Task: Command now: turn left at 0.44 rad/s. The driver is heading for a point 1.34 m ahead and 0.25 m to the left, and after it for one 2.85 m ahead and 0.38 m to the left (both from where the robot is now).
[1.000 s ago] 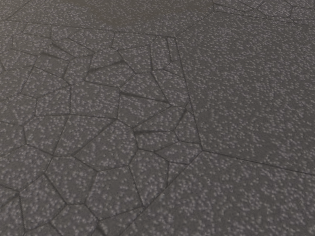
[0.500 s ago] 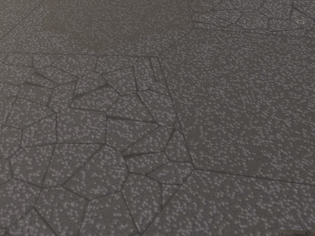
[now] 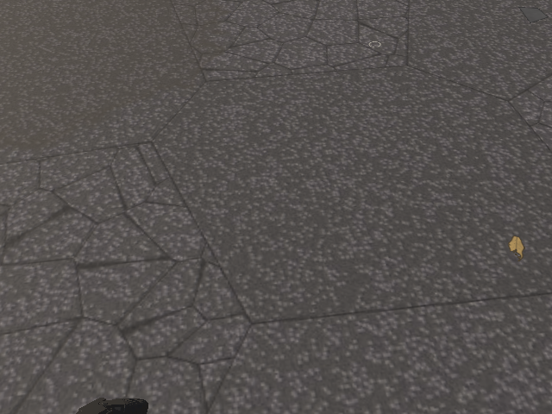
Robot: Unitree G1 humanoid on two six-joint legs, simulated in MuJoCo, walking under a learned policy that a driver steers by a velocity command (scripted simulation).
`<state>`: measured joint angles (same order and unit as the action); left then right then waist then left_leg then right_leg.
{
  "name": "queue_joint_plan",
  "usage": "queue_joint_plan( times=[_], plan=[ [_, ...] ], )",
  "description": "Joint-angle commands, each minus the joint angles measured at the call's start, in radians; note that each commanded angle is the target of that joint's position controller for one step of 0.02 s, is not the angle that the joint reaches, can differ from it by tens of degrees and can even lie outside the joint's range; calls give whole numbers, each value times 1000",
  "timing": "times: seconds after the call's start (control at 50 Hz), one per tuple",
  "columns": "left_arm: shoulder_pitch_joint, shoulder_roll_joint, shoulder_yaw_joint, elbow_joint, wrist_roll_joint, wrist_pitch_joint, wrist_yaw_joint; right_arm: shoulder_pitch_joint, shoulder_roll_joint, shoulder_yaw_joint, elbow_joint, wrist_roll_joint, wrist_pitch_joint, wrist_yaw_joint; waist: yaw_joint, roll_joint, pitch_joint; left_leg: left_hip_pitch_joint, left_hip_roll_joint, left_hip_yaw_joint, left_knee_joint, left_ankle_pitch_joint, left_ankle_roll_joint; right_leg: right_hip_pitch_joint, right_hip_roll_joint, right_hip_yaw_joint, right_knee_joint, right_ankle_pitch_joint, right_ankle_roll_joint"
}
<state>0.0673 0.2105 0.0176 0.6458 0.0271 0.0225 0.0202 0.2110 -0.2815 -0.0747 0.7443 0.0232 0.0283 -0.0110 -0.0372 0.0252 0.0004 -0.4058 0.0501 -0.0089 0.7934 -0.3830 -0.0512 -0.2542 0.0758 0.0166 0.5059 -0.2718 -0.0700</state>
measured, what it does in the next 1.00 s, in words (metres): walks ahead: left foot, then right foot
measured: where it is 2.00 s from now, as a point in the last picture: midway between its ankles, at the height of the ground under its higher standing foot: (242, 151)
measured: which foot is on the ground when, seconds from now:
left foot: up 0.00-0.14, down 0.16-0.68, up 0.70-1.00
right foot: down 0.00-0.16, up 0.18-0.64, down 0.66-1.00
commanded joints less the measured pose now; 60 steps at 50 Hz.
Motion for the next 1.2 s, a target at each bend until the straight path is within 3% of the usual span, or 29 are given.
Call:
queue_joint_plan(
  times=[0.02,0.14,0.16,0.18,0.2,0.22,0.24,0.28,0.36,0.38,0.44,0.54,0.6,0.64,0.66,0.68,0.7,0.72,0.76,0.84,0.9,1.0,1.06,1.08,1.1,1.12,1.14,1.16,1.2],
  plan=[
    [50,220,78,-33,-10,6,20,-94,-114,-26,-118,9,-24,8,80,-132,-27,-123,10,11,33,-82,12,173,-381,244,-116,480,-196],
    [-9,199,92,-39,-44,20,29,42,-96,-32,-102,11,-18,29,0,-123,-91,101,-46,75,-291,167,76,150,-322,60,48,511,-79],
    [24,178,95,-35,-40,14,24,106,-143,-50,-90,8,-19,17,-2,-12,-117,245,1,-78,-373,250,144,2,-245,-18,194,187,-2],
    [-39,108,75,-91,3,-3,10,203,-270,-84,-81,20,-30,7,4,263,-127,458,232,-483,-410,266,298,-356,-73,-117,499,-307,88],
    [-123,123,75,-126,-16,-39,-8,278,-257,-77,-88,-6,-58,23,-79,246,-146,544,308,-759,-548,-158,427,-589,-2,54,612,-403,80],
    [-161,163,87,-123,-54,-69,-26,256,-210,-65,-91,-14,-80,27,-76,141,-60,543,292,-748,-598,-418,400,-677,-58,107,637,-306,53],
    [-163,178,94,-109,-65,-91,-35,209,-201,-61,-100,-6,-89,20,-50,93,-6,514,259,-691,-601,-408,358,-689,-76,104,605,-202,41],
    [-158,175,98,-85,-35,-122,-38,173,-177,-45,-118,9,-89,0,-25,51,16,462,191,-579,-609,-261,316,-621,-95,104,483,-49,55],
    [-149,153,96,-52,-33,-147,-43,210,-167,-34,-122,2,-85,-23,-17,80,22,379,107,-462,-612,-73,293,-487,-50,68,282,127,108],
    [-79,123,66,-10,63,-77,-64,233,-230,-56,-80,-53,-63,9,-25,119,35,314,38,-412,-608,-41,267,-448,-51,0,326,120,134],
    [-102,127,55,-15,31,-38,-75,266,-141,-28,-63,-39,-67,36,-57,161,72,261,31,-353,-646,-10,255,-395,-85,-49,232,169,161],
    [-249,179,55,-71,15,-52,-83,320,-180,-31,-23,-43,-97,21,-122,125,132,464,154,-343,-699,63,253,-497,-128,-75,110,174,75],
    [-164,181,52,-74,10,-52,-88,274,-194,-28,9,-55,-107,3,-42,130,120,513,183,-208,-633,530,220,-386,-85,-112,82,53,-21],
    [101,206,69,0,-2,-52,-65,237,-212,-27,20,-59,-106,-3,94,112,-43,457,153,-75,-324,1193,183,-17,31,-166,99,3,-83],
    [355,238,86,73,-4,-58,-52,191,-210,-23,9,-62,-104,-8,218,65,-157,290,121,-21,-36,1201,160,291,21,-119,87,1,-115],
    [508,356,120,101,8,-60,-41,203,-144,2,-40,-43,-114,0,244,-165,-272,-40,9,39,375,820,110,568,-190,295,-4,-420,-201],
    [482,343,112,122,-5,-66,-53,151,-98,15,-62,-63,-134,13,179,-322,-257,-289,-155,-42,569,37,93,600,-327,828,-248,-639,-243],
    [355,301,102,101,-8,-63,-60,61,-126,20,-91,-71,-144,17,148,-210,-102,-426,-105,-119,647,69,106,520,-336,844,-271,-512,-258],
    [344,263,97,107,-9,-69,-49,9,-133,32,-97,-76,-162,27,109,-20,-10,-371,-7,-118,528,139,104,313,-290,625,-281,-289,-249],
    [337,220,74,131,-23,-95,-37,-24,-102,55,-127,-109,-106,38,26,-64,89,-318,38,-71,338,82,40,79,-169,460,-350,-141,-241],
    [350,230,79,126,-25,-107,-34,-225,-87,75,-208,-86,-100,53,61,-58,161,-264,22,1,75,241,-4,-59,-118,395,-424,18,-228],
    [409,272,97,158,-46,-111,-31,-322,-72,83,-240,-61,-108,54,114,-73,80,-18,-48,24,-211,486,23,39,-127,374,-354,517,-145],
    [394,330,108,165,-34,-109,-23,-110,-159,43,-182,-56,-113,20,6,-71,-103,294,-110,18,-257,294,55,138,-116,358,-18,899,-75],
    [340,346,112,155,-28,-113,-28,81,-198,22,-137,-54,-114,-1,-108,-69,-190,525,-55,-14,-252,245,69,34,-81,347,219,832,-55],
    [314,250,87,130,-19,-126,-30,304,-277,-11,-105,-79,-116,-28,-189,24,-323,757,142,-197,-251,-105,99,-109,-25,276,543,518,-56],
    [438,92,44,98,-60,-123,-27,289,-333,-23,-89,-117,-116,-24,-72,318,-440,918,427,-727,-418,-356,203,-373,64,165,832,-236,-33],
    [399,168,40,110,-34,-115,-25,224,-280,-28,-79,-88,-109,-12,-70,283,-367,809,370,-875,-516,-426,238,-461,3,129,886,-130,-50],
    [309,195,47,114,-12,-108,-32,146,-187,-11,-75,-79,-110,-3,-59,164,-208,669,307,-697,-510,-351,236,-483,-51,116,858,-37,-51],
    [175,174,37,77,17,-104,-55,146,-126,3,-28,-79,-115,7,-40,41,-64,464,217,-487,-513,-56,247,-462,-78,114,784,-28,-39]
  ],
)
Keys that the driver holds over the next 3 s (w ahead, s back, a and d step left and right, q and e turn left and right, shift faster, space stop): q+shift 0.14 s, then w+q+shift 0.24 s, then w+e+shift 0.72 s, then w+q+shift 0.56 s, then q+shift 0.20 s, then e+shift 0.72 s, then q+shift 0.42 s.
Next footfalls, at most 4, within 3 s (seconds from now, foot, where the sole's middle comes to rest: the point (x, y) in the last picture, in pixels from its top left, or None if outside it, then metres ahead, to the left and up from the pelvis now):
0.16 left None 0.01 0.13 -0.77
0.66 right None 0.41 0.05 -0.77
1.10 left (177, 302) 0.82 0.29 -0.77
1.48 right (278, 211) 1.14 0.00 -0.77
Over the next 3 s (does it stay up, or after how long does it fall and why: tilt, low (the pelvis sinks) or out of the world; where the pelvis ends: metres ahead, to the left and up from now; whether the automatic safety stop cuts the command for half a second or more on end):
stays up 1.63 0.21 0.00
